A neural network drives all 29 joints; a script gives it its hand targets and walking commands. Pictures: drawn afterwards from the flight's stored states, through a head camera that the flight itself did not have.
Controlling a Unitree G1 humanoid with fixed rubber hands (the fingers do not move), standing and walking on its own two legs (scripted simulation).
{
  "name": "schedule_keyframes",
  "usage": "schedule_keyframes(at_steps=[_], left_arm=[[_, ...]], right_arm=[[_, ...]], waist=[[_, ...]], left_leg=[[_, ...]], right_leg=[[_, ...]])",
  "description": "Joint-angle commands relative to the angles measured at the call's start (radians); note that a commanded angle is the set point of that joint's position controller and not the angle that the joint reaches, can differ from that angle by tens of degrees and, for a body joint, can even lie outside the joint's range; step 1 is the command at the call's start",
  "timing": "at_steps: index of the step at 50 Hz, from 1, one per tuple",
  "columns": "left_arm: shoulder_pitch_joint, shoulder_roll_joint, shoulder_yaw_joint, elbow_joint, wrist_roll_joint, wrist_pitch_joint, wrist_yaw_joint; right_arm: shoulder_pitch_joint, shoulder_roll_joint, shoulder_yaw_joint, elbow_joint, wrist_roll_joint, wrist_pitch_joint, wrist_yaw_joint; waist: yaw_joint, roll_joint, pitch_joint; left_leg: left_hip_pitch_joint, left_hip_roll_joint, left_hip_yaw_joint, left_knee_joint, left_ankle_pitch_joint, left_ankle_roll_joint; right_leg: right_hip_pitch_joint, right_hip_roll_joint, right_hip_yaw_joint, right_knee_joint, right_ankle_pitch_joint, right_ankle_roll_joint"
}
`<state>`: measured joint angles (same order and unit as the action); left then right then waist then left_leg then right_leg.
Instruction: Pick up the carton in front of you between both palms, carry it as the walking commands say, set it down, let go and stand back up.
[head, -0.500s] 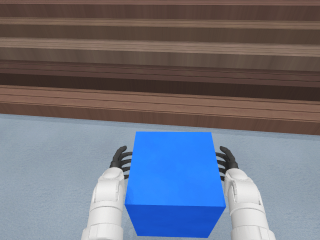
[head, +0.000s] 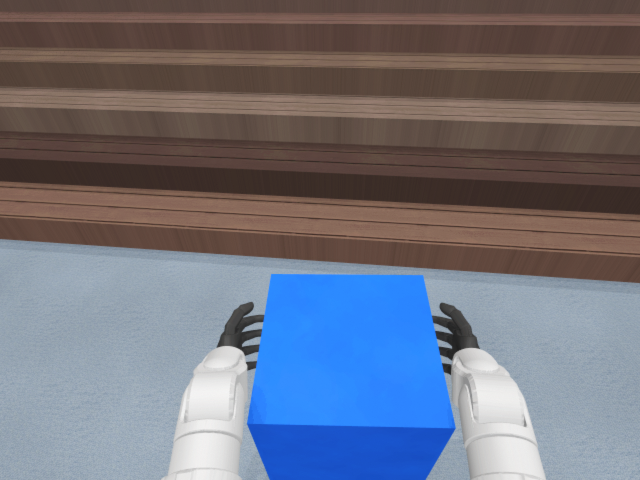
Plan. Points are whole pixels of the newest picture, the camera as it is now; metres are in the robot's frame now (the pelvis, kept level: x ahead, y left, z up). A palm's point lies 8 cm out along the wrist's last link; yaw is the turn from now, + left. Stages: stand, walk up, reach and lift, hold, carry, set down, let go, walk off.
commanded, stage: reach and lift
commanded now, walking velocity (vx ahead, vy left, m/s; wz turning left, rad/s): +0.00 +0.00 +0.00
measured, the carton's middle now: (345, 385) +0.29 +0.00 -0.04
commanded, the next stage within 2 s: hold in 0.10 s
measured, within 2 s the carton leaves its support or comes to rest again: neither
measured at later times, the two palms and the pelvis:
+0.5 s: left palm (228, 357) +0.27 +0.15 +0.05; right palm (471, 360) +0.28 -0.15 +0.05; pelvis -0.01 +0.00 +0.00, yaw +0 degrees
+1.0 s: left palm (229, 353) +0.28 +0.15 +0.05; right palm (470, 356) +0.28 -0.15 +0.05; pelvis -0.01 +0.00 +0.00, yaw +0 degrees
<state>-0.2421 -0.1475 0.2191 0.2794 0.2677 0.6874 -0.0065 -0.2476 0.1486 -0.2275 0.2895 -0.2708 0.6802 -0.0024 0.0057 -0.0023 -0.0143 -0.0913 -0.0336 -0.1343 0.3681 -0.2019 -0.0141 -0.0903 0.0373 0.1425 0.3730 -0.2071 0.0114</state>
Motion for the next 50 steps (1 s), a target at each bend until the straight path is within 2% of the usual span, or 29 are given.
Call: schedule_keyframes(at_steps=[1,5,10,16,28,50], left_arm=[[-0.461,-0.934,-0.539,-0.044,-0.246,-0.027,-0.236],[-0.471,-0.931,-0.547,-0.058,-0.252,-0.018,-0.237],[-0.474,-0.933,-0.607,-0.140,-0.290,0.017,-0.230],[-0.479,-0.889,-0.526,-0.071,-0.240,0.051,-0.230],[-0.576,-0.924,-0.532,-0.052,-0.250,0.040,-0.240],[-0.503,-0.914,-0.540,-0.092,-0.254,0.047,-0.230]], right_arm=[[-0.456,0.943,0.543,-0.041,0.250,-0.021,0.247],[-0.464,0.945,0.551,-0.055,0.255,-0.012,0.246],[-0.465,0.942,0.605,-0.137,0.285,0.024,0.238],[-0.475,0.898,0.532,-0.072,0.244,0.060,0.243],[-0.569,0.926,0.532,-0.051,0.248,0.047,0.253],[-0.502,0.910,0.542,-0.094,0.256,0.053,0.246]], waist=[[0.000,0.002,-0.238],[-0.001,0.000,-0.233],[-0.008,0.000,-0.266],[-0.002,0.000,-0.130],[-0.006,0.000,-0.185],[-0.005,0.002,-0.200]], left_leg=[[0.080,-0.067,0.066,-0.034,0.249,-0.007],[0.081,-0.068,0.067,-0.038,0.234,-0.006],[0.115,-0.068,0.063,-0.049,0.277,-0.010],[0.068,-0.065,0.071,-0.075,0.105,0.001],[0.072,-0.061,0.076,-0.056,0.077,-0.001],[0.101,-0.063,0.067,-0.060,0.192,-0.005]], right_leg=[[0.055,0.067,-0.069,-0.039,0.253,0.011],[0.059,0.065,-0.069,-0.043,0.243,0.012],[0.098,0.064,-0.066,-0.053,0.291,0.013],[0.041,0.058,-0.075,-0.081,0.111,0.005],[0.039,0.055,-0.082,-0.062,0.082,0.004],[0.074,0.059,-0.076,-0.063,0.192,0.009]])
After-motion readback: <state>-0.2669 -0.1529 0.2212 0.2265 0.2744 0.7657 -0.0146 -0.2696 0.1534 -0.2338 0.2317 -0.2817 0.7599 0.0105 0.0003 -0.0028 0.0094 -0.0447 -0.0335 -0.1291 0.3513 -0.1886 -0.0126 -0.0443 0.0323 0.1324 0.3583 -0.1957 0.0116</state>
